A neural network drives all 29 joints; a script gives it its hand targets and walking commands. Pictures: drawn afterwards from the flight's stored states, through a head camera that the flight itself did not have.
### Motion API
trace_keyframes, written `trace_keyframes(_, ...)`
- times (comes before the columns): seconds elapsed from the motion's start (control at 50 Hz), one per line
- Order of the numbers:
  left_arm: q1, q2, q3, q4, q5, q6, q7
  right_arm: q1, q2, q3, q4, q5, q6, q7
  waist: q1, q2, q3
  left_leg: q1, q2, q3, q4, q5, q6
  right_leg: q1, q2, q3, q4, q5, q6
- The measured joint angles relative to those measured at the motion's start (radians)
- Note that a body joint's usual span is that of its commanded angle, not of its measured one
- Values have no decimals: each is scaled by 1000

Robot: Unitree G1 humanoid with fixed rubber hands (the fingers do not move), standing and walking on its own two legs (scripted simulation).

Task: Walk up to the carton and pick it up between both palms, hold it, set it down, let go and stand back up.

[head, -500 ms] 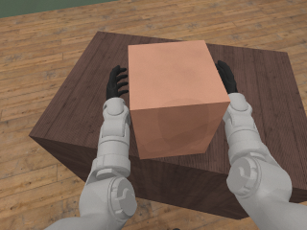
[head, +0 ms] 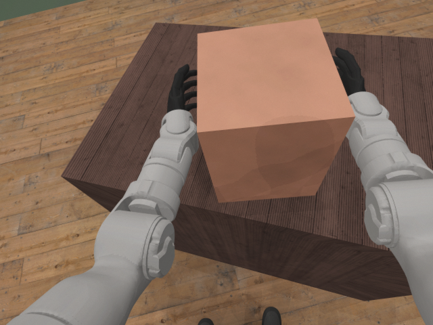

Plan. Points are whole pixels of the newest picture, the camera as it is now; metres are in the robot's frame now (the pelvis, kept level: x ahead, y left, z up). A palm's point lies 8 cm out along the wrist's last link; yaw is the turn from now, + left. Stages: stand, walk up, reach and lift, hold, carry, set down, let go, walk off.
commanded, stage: set down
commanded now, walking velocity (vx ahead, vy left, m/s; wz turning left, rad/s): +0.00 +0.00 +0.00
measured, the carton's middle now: (261, 121) +0.46 +0.00 +0.06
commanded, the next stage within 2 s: none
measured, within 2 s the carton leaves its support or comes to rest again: neither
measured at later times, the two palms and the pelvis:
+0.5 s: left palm (162, 92) +0.45 +0.16 +0.15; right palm (388, 61) +0.51 -0.19 +0.16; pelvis -0.01 -0.02 +0.00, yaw +1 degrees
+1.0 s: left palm (139, 68) +0.43 +0.17 +0.21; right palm (421, 32) +0.49 -0.20 +0.22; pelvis -0.02 -0.01 +0.00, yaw +2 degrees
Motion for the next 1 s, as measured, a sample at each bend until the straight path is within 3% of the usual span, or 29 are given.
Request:
trace_keyframes(0.18, 30, 28, 8, -9, -48, -47, -40, -19, -43, 81, -21, 71, -13, -5, 6, -1, 4, -21, 5, -5, -18, 21, -12, -30, 6, -3, 4, 7, -13)
trace_keyframes(0.4, 1, 111, -38, -88, -145, 10, -39, -59, -109, 175, -65, 190, 55, 13, -14, -29, -44, -73, 14, -14, -9, 31, -23, -79, 17, -7, 8, 19, -26)
trace_keyframes(0.6, -74, 159, -66, -124, -182, 188, -39, -145, -146, 192, -54, 239, 181, 31, -10, -17, -29, -15, 4, -30, -22, 39, -20, -15, 9, -15, -1, 19, -23)
trace_keyframes(0.84, -102, 177, -63, -243, -172, 377, -17, -153, -168, 113, -100, 192, 300, 55, -54, -39, -3, 36, -6, -48, -42, 51, -17, 46, 1, -26, -24, 26, -19)
trace_keyframes(1.0, -68, 175, -50, -359, -159, 462, -11, -125, -197, 126, -180, 218, 329, 64, -62, -28, 4, 68, -13, -47, -55, 54, -11, 80, -4, -21, -42, 31, -11)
